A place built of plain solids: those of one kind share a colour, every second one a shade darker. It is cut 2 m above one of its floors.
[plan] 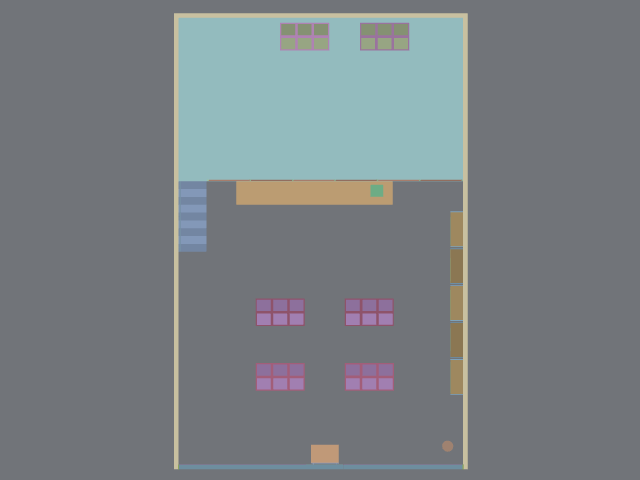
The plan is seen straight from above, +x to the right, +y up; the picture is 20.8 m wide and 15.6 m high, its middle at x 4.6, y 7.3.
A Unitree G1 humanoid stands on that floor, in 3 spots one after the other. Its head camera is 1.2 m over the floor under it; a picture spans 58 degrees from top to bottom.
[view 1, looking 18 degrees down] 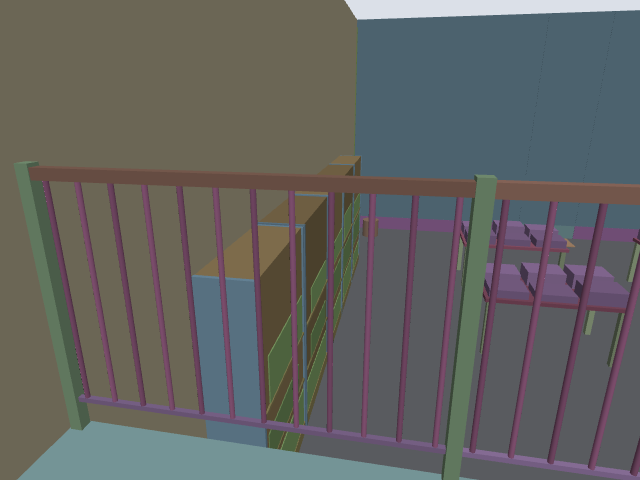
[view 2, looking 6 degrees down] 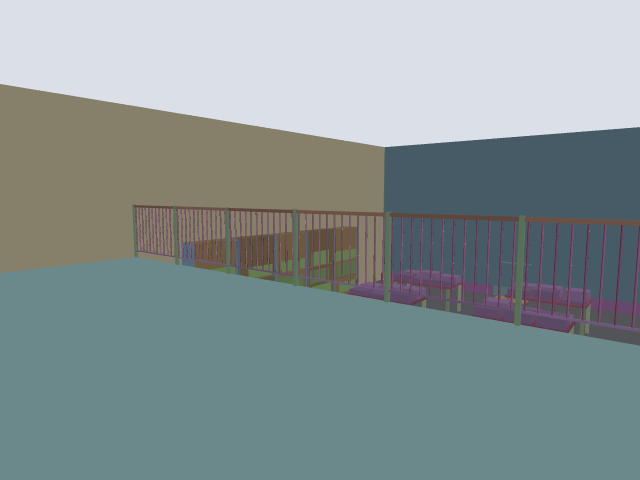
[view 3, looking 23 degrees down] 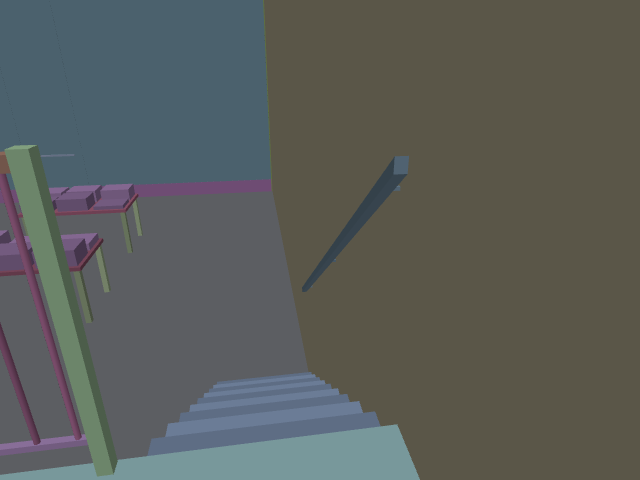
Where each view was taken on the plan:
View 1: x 8.05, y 10.41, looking -79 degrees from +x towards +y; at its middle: shelves_body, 4.41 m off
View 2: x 1.30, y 13.42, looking -51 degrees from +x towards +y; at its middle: upper_guard_bar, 5.40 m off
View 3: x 0.45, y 10.31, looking -99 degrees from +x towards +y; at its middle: wall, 3.13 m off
